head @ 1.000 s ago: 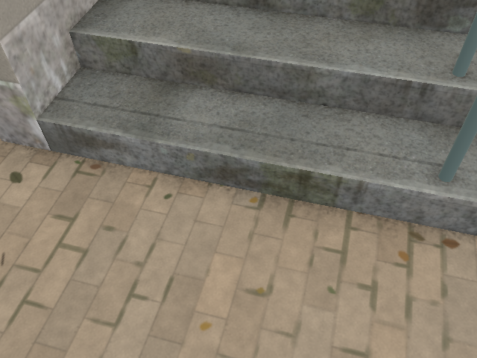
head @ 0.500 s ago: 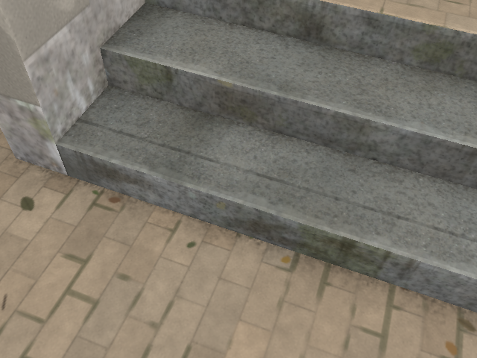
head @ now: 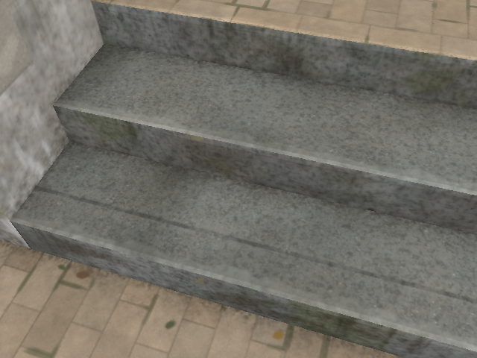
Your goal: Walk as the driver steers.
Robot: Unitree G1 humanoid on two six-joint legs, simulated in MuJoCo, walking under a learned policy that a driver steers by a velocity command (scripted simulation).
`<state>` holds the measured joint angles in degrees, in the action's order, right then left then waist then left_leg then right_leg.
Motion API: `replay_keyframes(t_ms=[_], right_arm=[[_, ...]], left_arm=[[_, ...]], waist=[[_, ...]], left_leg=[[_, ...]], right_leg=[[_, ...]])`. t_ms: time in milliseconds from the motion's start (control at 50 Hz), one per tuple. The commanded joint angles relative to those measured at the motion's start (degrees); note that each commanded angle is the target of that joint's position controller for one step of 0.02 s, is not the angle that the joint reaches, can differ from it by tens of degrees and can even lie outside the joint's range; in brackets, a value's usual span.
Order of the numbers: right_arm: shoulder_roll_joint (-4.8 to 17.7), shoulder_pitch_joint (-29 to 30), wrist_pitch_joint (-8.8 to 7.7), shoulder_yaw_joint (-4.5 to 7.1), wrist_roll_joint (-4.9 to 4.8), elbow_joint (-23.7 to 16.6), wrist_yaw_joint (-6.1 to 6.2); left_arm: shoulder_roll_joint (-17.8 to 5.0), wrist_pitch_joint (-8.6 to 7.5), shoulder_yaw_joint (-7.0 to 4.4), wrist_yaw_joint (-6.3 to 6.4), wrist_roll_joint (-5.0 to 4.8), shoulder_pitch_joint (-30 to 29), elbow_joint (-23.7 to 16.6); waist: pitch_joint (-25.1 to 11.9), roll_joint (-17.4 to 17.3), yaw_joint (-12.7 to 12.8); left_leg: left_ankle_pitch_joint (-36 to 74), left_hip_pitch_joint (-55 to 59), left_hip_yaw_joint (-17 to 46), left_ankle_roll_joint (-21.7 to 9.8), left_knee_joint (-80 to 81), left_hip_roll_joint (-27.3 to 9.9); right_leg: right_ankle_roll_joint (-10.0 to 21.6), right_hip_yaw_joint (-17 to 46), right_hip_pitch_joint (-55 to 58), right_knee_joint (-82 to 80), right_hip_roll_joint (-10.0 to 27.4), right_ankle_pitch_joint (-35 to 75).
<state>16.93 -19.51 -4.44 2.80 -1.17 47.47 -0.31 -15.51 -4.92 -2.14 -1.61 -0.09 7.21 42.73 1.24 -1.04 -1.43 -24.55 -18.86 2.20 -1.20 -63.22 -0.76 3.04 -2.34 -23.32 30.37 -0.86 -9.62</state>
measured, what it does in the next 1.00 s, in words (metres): walks ahead, turning right: left foot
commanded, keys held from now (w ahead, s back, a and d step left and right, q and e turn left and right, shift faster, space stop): w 0.30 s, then w+e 0.62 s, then e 0.08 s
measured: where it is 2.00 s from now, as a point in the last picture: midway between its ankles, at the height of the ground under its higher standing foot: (288, 179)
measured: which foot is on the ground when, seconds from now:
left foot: up 0.00-0.38, down 0.40-1.00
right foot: down 0.00-0.42, up 0.44-1.00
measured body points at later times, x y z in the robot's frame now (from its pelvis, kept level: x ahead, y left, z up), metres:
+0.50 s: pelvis +0.26 +0.05 +0.00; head +0.29 +0.06 +0.45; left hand +0.31 +0.33 -0.14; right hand +0.44 -0.21 -0.08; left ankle +0.34 +0.15 -0.73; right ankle +0.12 -0.09 -0.66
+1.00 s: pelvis +0.49 -0.03 +0.01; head +0.54 -0.05 +0.46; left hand +0.78 +0.04 -0.05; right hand +0.37 -0.25 -0.13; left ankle +0.35 +0.15 -0.72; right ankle +0.62 -0.18 -0.57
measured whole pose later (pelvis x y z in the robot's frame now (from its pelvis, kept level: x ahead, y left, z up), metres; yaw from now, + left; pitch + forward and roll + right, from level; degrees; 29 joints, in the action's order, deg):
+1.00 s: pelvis +0.49 -0.03 +0.01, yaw -19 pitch +3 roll -2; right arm 11.3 -24.8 -0.3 0.2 -0.3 55.3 3.7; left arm -6.6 -1.6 3.7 -1.8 -0.1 -0.3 30.0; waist 2.8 -1.8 -0.2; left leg -16.6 8.8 -16.9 3.5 -12.9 -8.2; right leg 4.3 -7.1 -60.3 78.1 2.0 -21.4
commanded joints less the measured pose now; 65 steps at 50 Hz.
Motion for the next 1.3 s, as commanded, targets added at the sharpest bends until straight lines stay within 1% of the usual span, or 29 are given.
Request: replay_keyframes(t_ms=[20,100,300,380,400,420,440,460,480,520,620,700,840,900,920,940,960,980,1000,1020,1040,1060,1080,1100,1120,1140,1200,1260,1300], right_arm=[[6.3,4.8,-1.30,1.62,0.62,-6.2,0.28],[3.3,4.0,0.53,1.02,1.15,-6.3,0.81],[2.2,21.7,-0.68,0.08,0.43,-11.7,-0.92],[5.5,14.5,-1.68,1.52,1.12,-10.3,-0.94],[8.4,6.4,-1.82,2.86,1.40,-8.0,-0.41],[12.8,-3.3,-1.58,3.86,2.41,-6.6,0.25],[15.0,-4.5,-0.86,4.41,2.58,-5.4,-0.09],[9.4,-3.3,-0.79,3.27,2.11,-6.4,-0.18],[7.2,0.5,-0.97,2.55,1.63,-6.8,-0.07],[4.4,7.0,-1.30,1.68,1.87,-6.6,-0.16],[3.8,8.1,-2.25,1.72,2.72,-4.0,0.53],[2.0,1.7,-0.13,0.82,2.08,-0.2,1.52],[1.0,-8.8,2.94,-0.67,3.05,5.0,3.33],[2.6,-4.0,3.39,-1.14,2.46,3.1,5.02],[6.5,-1.0,3.08,-0.29,1.86,2.5,5.26],[8.2,-0.6,2.80,0.41,1.12,2.4,5.33],[12.7,-1.1,2.23,1.29,0.66,2.5,4.98],[16.0,0.4,2.61,1.98,0.38,1.9,4.62],[16.7,2.8,3.10,2.04,-0.23,0.7,4.01],[13.2,2.1,2.46,1.69,-0.89,-1.7,3.79],[1.0,-4.0,0.76,-1.11,2.72,-5.1,1.19],[6.0,-3.6,-1.03,0.40,1.88,-1.7,-1.56],[4.6,1.6,-0.45,0.49,0.20,-4.4,-2.23],[1.3,7.9,0.11,-0.32,0.81,-7.2,-1.44],[-1.6,9.6,0.54,-1.33,1.44,-8.6,-0.52],[-1.7,8.5,1.36,-1.38,1.05,-9.3,-0.04],[-4.2,6.6,1.92,-3.05,1.91,-12.8,0.47],[-2.1,11.2,1.81,-3.42,4.24,-16.3,1.49],[-2.5,10.9,2.27,-3.15,4.24,-15.7,2.22]], left_arm=[[-6.3,-0.31,-1.63,0.39,0.56,5.5,-1.1],[-8.0,-1.47,-2.14,0.53,0.25,5.0,0.5],[-10.8,0.30,-2.64,1.90,-0.96,12.5,5.5],[-11.3,1.15,-2.97,2.48,-1.27,10.1,5.6],[-9.1,1.03,-2.15,2.44,-0.82,9.8,4.9],[-4.8,0.81,-0.45,2.43,0.95,10.0,2.9],[-0.9,-0.05,0.65,2.12,-0.34,18.5,3.3],[-7.5,-0.30,-0.89,1.90,-1.61,15.6,4.8],[-9.1,-0.32,-1.60,1.76,-2.23,10.8,3.5],[-7.8,0.44,-1.79,2.32,-1.09,7.1,3.0],[-3.1,3.20,-1.61,2.70,-1.07,7.7,1.8],[-1.5,5.35,-1.67,3.69,-2.11,5.5,0.2],[6.5,4.30,3.10,2.04,-2.30,-10.8,-11.1],[6.0,3.40,5.14,0.75,-0.51,-17.2,-19.6],[7.2,3.18,6.14,-0.27,-0.11,-15.2,-21.1],[4.3,2.97,4.83,-0.15,-0.03,-13.8,-20.5],[1.8,2.41,2.91,0.00,0.23,-9.8,-18.6],[-0.3,2.18,1.50,0.14,0.37,-0.3,-16.2],[-6.4,2.01,-0.93,-0.14,0.35,12.4,-13.1],[-12.6,2.30,-3.01,-0.23,0.86,16.2,-11.0],[-21.2,3.30,-4.28,1.18,3.12,11.3,-10.5],[-14.5,3.53,-2.85,2.02,5.94,12.6,-12.4],[-10.6,3.07,-1.81,1.33,4.67,10.9,-11.5],[-7.3,2.70,-1.13,0.70,0.77,9.3,-9.2],[-3.9,2.25,-0.27,0.68,-0.29,7.6,-7.3],[-1.8,1.91,0.09,0.76,0.44,5.7,-6.1],[-1.1,2.13,0.45,0.82,-0.13,4.9,-4.0],[-3.2,3.56,-0.11,2.55,-0.38,3.3,-5.2],[-3.7,4.09,0.41,4.22,1.61,3.7,-7.0]], waist=[[-3.8,5.3,2.8],[-2.3,5.5,0.3],[1.3,5.0,5.6],[-3.1,5.6,-0.3],[-9.0,4.4,-3.8],[-18.3,-4.1,-6.5],[-23.8,-19.1,-2.5],[-19.9,-9.6,-4.7],[-12.6,-6.9,-3.9],[-5.9,-3.8,-0.9],[-3.6,-3.9,2.0],[1.4,-3.6,0.7],[9.0,-0.2,-1.8],[7.7,-0.5,1.0],[4.1,-2.0,3.8],[1.5,-2.7,4.4],[-4.5,-6.5,6.3],[-12.4,-12.2,11.1],[-20.5,-16.4,17.3],[-22.3,-7.7,16.2],[-29.4,25.4,4.1],[-38.0,14.1,7.7],[-29.9,8.2,6.9],[-17.0,3.5,5.7],[-7.9,0.3,2.8],[-3.8,0.2,-0.4],[-2.0,3.0,-4.1],[-2.9,1.7,-3.9],[-9.6,5.9,-2.2]], left_leg=[[6.4,-20.5,2.1,-0.1,-3.1,-6.7],[12.3,-17.3,1.0,2.2,3.3,-7.4],[26.8,-16.1,-1.0,1.1,31.2,-3.6],[21.8,-2.3,-2.2,-2.3,37.6,-0.6],[25.1,11.2,-1.6,-4.0,37.7,-1.7],[33.9,29.2,10.2,-6.8,35.1,-13.3],[26.0,43.0,30.9,-14.5,40.0,-23.6],[15.2,37.6,30.8,-13.0,43.1,-21.6],[12.3,30.4,23.2,-11.0,45.1,-20.0],[17.8,17.6,13.8,-9.9,49.7,-16.1],[32.9,11.4,1.0,-10.8,53.3,-15.4],[15.2,16.9,1.2,-12.2,55.1,-18.9],[14.9,31.2,-2.7,-7.0,50.7,-22.5],[15.4,8.8,-13.4,-4.7,57.8,-14.9],[21.6,-2.5,-16.0,-6.2,65.3,-15.1],[40.8,-2.5,-17.8,-6.8,63.9,-13.5],[80.6,6.4,-18.3,-8.1,55.8,-14.8],[112.7,16.2,-17.8,-7.7,44.4,-17.6],[124.3,23.3,-15.8,-5.3,28.1,-15.1],[82.4,11.7,-10.6,0.0,9.3,-11.5],[3.2,-8.6,-3.3,4.8,-13.7,4.3],[1.5,-10.3,11.5,3.0,-28.6,4.9],[4.9,-16.2,9.4,2.0,-31.8,4.2],[3.5,-22.2,5.6,1.3,-37.4,3.8],[5.0,-26.7,5.1,-0.2,-38.6,1.5],[6.5,-24.8,4.9,-1.3,-40.2,0.1],[11.0,-29.7,4.1,-2.8,-44.5,-1.0],[16.3,-29.1,-1.5,-0.2,-27.1,-0.8],[21.1,-31.7,-2.5,2.9,-35.4,0.8]], right_leg=[[10.2,21.2,18.9,-17.6,15.5,2.8],[11.3,13.1,12.2,-22.1,13.7,12.4],[7.5,7.3,21.6,-20.3,14.0,13.7],[4.7,8.8,23.3,-9.0,13.2,26.9],[3.0,7.2,18.5,0.8,9.9,27.8],[0.5,4.2,6.1,19.0,5.0,8.5],[-2.0,4.6,-13.5,34.4,-2.1,-24.8],[-1.8,10.5,-17.7,40.6,1.2,-23.6],[-1.4,9.5,-20.2,41.2,3.7,-18.0],[-2.4,7.9,-16.6,38.7,7.3,-10.4],[-4.7,7.4,-17.3,45.6,7.7,-4.1],[-6.1,7.4,-37.1,73.5,6.5,-12.6],[-4.0,8.1,-73.8,96.6,6.0,-23.1],[-4.6,-1.6,-52.3,71.5,7.7,-12.7],[-2.3,-3.5,-30.9,57.3,9.1,-8.9],[-0.9,-7.2,-18.2,49.3,5.2,-7.7],[1.2,-12.0,-10.8,47.9,-0.4,-11.1],[3.3,-11.8,-4.7,46.3,-3.7,-10.8],[6.3,-6.9,4.5,33.3,-6.5,-8.3],[8.8,11.3,18.1,19.0,-3.7,3.5],[17.7,48.9,28.9,3.1,14.4,28.8],[17.4,55.8,30.8,-2.4,17.2,28.0],[16.2,50.9,22.8,-3.4,16.1,11.1],[13.9,48.0,12.8,-4.1,12.5,-3.0],[11.0,40.5,2.9,-2.3,10.0,-11.4],[9.1,34.2,-4.9,-3.1,7.2,-13.4],[6.0,22.5,-7.6,-3.3,3.9,-1.5],[4.7,16.7,-7.8,-4.7,-0.5,13.5],[6.0,21.0,0.4,-2.8,3.3,29.5]])
Keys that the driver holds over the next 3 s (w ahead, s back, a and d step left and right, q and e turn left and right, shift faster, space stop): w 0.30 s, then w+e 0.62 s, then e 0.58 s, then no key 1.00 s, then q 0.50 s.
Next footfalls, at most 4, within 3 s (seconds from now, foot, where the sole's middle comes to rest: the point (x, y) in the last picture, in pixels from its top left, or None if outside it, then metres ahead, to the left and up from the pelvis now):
0.40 left None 0.38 0.15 -0.77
1.02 right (322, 261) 0.66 -0.19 -0.61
1.84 left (275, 130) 1.00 -0.09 -0.45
2.52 right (397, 181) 0.80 -0.39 -0.45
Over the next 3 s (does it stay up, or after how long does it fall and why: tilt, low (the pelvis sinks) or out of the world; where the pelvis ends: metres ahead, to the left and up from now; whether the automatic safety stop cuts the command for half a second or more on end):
stays up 0.84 -0.27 0.29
